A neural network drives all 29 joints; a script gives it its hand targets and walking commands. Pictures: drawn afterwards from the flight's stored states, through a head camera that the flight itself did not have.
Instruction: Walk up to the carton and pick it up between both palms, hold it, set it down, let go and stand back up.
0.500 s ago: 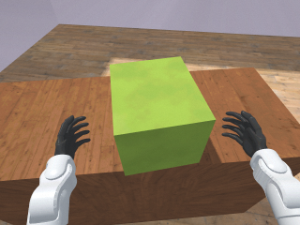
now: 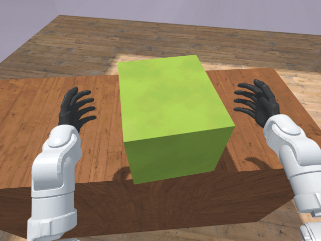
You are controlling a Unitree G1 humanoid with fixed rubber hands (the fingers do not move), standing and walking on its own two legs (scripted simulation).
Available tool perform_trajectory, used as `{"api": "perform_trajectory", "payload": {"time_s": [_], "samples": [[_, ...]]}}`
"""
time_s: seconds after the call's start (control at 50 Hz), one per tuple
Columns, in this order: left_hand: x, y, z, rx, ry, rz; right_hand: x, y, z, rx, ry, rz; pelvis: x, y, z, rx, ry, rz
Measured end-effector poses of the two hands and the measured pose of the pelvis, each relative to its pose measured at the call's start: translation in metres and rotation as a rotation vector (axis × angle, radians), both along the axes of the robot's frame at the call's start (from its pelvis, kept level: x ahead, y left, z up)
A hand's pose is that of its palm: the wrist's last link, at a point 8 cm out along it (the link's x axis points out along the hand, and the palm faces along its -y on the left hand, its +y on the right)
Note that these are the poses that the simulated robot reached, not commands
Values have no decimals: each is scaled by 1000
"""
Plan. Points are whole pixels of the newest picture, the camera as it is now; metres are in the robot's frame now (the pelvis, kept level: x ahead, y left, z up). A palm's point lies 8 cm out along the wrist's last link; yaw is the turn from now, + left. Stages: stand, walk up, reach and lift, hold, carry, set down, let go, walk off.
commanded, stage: reach and lift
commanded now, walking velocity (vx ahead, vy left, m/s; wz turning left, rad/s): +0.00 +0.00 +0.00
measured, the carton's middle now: (166, 117) +0.44 +0.02 +0.04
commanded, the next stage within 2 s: none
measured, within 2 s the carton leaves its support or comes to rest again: neither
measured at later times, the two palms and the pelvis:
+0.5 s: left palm (71, 94) +0.38 +0.23 +0.18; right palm (256, 79) +0.44 -0.19 +0.19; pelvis -0.01 +0.00 +0.00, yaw +2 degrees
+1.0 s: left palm (88, 121) +0.38 +0.22 +0.09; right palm (237, 108) +0.43 -0.18 +0.09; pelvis +0.00 +0.01 +0.00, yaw +1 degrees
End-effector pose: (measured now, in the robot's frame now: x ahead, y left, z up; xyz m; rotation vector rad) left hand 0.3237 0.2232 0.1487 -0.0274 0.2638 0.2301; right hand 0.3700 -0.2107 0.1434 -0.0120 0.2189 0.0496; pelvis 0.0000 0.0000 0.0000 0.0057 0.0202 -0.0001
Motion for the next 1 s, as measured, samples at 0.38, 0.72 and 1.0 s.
{"api": "perform_trajectory", "payload": {"time_s": [0.38,0.72,1.0], "samples": [[44,5,24,27,7,2,53,13,33,14,5,5,-7,1,-2,-5,51,23],[69,6,11,33,27,-8,78,23,22,17,36,-17,0,1,-2,-12,70,49],[57,-7,-57,32,42,-3,62,35,-49,-14,26,-17,4,5,-3,-11,107,26]]}}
